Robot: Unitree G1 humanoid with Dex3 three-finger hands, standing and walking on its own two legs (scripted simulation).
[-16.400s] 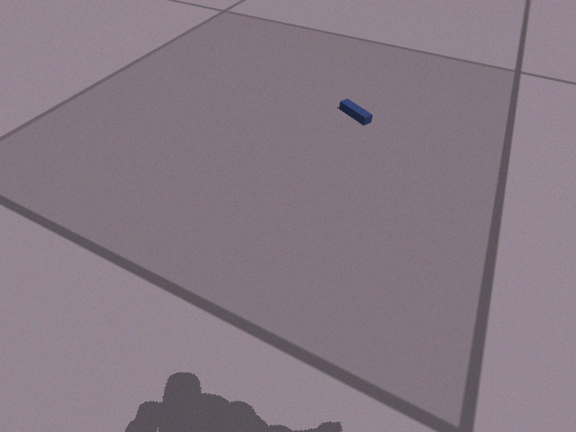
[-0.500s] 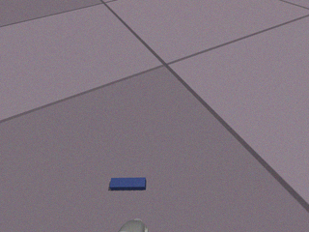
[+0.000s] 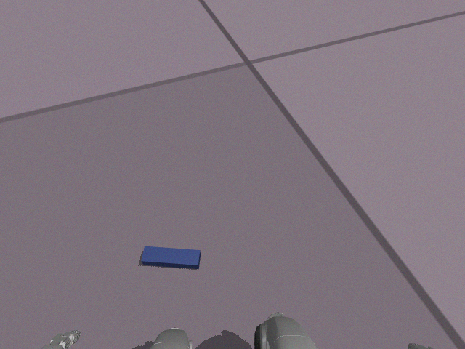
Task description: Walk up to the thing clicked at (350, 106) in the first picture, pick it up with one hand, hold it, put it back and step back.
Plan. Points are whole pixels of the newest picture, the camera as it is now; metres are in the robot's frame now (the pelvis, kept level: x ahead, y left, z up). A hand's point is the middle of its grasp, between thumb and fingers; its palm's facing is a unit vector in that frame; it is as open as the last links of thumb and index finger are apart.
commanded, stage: walk up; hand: left
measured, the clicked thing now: (171, 257) +0.48 +0.23 -0.72
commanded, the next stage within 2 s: none
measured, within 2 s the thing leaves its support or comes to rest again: neither
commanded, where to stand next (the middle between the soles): +0.10 +0.01 m, yaw -3 degrees
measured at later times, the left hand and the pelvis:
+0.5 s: hand out of the picture -0.04 +0.33 -0.12, palm faces +0.09 -0.88 -0.46, open 7.4 cm; pelvis -0.08 +0.02 +0.02, yaw +5 degrees
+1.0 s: hand out of the picture +0.06 +0.26 -0.09, palm faces -0.04 -0.89 -0.45, open 7.4 cm; pelvis -0.01 -0.02 +0.02, yaw -2 degrees
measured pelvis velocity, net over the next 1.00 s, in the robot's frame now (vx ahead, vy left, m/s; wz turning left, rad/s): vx -0.01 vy -0.02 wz -0.03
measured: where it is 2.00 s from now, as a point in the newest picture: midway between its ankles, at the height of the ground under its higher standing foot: outside the picture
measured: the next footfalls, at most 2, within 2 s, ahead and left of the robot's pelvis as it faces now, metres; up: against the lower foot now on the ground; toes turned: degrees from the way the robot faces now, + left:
left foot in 0.34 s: -0.06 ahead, +0.13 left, +0.00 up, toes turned +4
right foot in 0.80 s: +0.05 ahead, -0.13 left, +0.00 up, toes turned -2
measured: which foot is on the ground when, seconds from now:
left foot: down 0.00-0.02, up 0.04-0.32, down 0.34-0.82, up 0.84-1.00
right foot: down 0.00-0.38, up 0.40-0.78, down 0.80-1.00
